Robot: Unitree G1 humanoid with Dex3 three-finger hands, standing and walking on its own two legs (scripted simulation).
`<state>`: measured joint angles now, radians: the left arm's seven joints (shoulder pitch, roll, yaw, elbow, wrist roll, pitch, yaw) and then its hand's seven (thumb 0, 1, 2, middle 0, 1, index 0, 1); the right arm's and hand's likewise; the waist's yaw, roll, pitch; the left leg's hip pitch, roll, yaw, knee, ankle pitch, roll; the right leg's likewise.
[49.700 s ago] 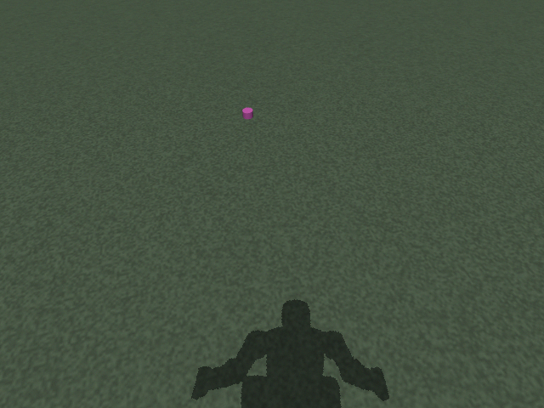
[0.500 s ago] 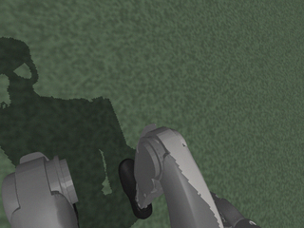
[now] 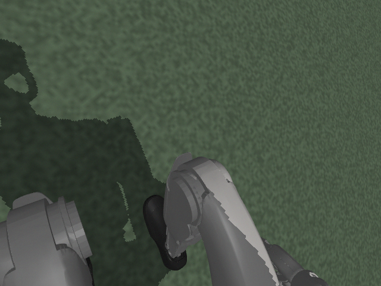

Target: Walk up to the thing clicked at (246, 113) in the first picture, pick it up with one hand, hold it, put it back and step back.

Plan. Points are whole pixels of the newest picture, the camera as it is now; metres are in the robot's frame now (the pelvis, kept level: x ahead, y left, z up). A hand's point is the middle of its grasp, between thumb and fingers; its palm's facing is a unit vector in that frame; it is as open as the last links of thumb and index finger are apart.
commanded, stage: open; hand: left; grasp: from above
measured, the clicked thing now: out of the picture +0.43 +0.42 -0.28
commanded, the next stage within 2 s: withdraw in 0.94 s
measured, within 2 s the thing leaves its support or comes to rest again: neither
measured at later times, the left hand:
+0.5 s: hand out of the picture +0.41 +0.41 -0.24, palm faces -0.44 -0.20 -0.87, open 13.5 cm
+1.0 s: hand out of the picture +0.41 +0.40 -0.24, palm faces -0.45 -0.19 -0.87, open 13.9 cm
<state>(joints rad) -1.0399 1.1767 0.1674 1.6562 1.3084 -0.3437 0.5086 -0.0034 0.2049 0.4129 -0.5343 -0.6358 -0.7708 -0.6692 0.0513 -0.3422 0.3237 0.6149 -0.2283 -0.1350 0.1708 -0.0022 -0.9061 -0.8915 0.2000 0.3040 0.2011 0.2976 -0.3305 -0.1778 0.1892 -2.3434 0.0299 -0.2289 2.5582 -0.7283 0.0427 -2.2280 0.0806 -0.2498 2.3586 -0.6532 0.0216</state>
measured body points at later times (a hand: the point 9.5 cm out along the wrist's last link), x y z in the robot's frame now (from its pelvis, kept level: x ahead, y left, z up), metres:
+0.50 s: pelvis +0.00 +0.00 +0.00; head +0.27 +0.16 +0.32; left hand +0.43 +0.41 -0.19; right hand +0.10 -0.25 -0.05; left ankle +0.06 +0.11 -0.27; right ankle +0.12 -0.10 -0.27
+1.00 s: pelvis -0.01 +0.00 +0.00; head +0.27 +0.15 +0.32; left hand +0.43 +0.41 -0.19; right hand +0.09 -0.25 -0.05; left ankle +0.06 +0.11 -0.27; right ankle +0.12 -0.10 -0.27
